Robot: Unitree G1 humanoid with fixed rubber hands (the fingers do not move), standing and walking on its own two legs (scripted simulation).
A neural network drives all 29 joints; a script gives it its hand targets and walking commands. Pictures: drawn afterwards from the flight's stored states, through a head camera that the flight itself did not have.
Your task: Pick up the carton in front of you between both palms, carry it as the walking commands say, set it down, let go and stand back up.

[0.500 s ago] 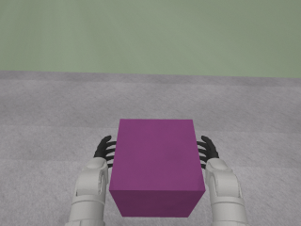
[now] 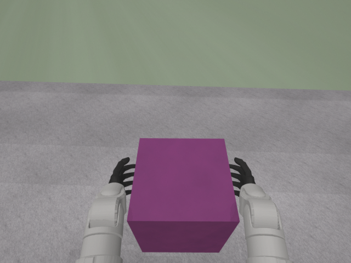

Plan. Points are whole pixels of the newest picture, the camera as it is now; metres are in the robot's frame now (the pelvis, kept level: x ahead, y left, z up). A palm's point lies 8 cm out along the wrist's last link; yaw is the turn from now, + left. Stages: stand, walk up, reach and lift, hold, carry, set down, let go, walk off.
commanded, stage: carry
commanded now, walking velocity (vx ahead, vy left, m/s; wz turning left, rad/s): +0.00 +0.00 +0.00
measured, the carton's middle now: (181, 198) +0.31 +0.00 -0.03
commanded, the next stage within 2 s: hold in 0.20 s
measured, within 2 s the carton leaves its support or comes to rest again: neither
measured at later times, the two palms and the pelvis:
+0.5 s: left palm (116, 190) +0.28 +0.15 +0.05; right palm (249, 194) +0.28 -0.15 +0.05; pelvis -0.01 +0.01 +0.01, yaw -1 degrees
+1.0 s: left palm (128, 189) +0.34 +0.14 -0.05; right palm (238, 195) +0.32 -0.16 -0.04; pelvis -0.03 +0.02 -0.02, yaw -3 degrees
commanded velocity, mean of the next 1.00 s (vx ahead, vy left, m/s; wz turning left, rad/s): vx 0.00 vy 0.00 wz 0.00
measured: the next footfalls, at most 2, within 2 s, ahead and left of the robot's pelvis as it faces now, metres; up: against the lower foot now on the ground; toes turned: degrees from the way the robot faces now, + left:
none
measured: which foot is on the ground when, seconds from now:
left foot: down 0.00-1.00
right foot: down 0.00-1.00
